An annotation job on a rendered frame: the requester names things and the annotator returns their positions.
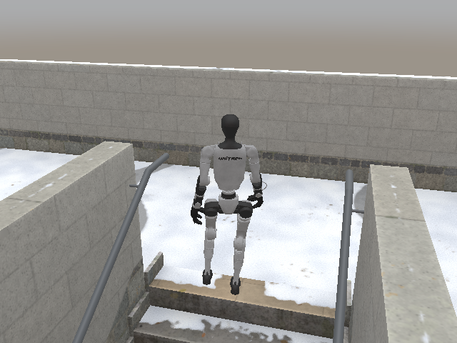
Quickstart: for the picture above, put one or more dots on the right robot upper arm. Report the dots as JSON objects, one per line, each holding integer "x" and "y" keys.
{"x": 252, "y": 153}

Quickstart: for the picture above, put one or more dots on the robot right forearm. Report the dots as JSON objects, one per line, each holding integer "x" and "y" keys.
{"x": 257, "y": 188}

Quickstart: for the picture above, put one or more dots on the right robot hand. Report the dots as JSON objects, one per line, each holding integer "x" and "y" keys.
{"x": 253, "y": 198}

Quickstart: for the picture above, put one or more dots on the humanoid robot torso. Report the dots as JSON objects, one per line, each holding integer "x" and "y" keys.
{"x": 229, "y": 170}

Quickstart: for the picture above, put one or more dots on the left robot upper arm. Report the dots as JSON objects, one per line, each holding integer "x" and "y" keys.
{"x": 206, "y": 153}

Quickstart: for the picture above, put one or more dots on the robot left forearm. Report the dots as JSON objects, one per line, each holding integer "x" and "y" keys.
{"x": 199, "y": 195}

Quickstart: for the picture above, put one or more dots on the left robot thigh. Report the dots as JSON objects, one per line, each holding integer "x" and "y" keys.
{"x": 211, "y": 208}

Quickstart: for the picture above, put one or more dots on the left robot hand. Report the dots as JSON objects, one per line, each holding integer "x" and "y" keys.
{"x": 194, "y": 214}

